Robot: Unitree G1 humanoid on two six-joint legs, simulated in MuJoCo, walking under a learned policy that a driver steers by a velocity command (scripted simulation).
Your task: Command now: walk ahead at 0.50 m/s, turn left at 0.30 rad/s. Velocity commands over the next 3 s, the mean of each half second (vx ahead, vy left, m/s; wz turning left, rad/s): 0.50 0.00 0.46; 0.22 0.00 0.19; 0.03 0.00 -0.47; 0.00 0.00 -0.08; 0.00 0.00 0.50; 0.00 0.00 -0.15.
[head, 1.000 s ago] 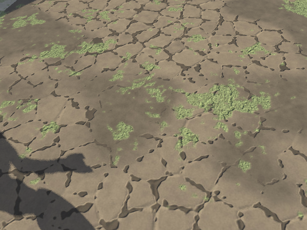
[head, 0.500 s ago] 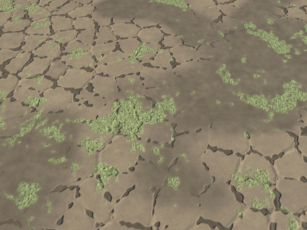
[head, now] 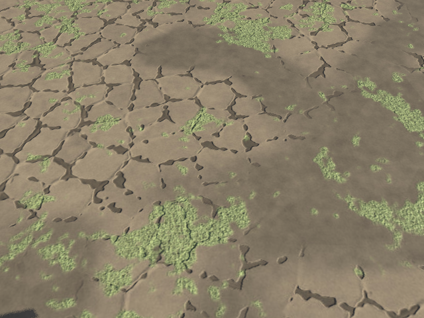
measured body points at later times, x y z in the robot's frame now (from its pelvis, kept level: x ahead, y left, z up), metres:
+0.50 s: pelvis +0.30 +0.06 +0.00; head +0.34 +0.08 +0.45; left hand +0.43 +0.36 -0.09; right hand +0.45 -0.20 -0.11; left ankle +0.24 +0.13 -0.74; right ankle +0.52 -0.08 -0.69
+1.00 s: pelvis +0.48 +0.07 -0.01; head +0.51 +0.09 +0.44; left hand +0.50 +0.37 -0.13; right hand +0.74 -0.11 -0.10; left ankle +0.47 +0.21 -0.75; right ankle +0.57 -0.02 -0.74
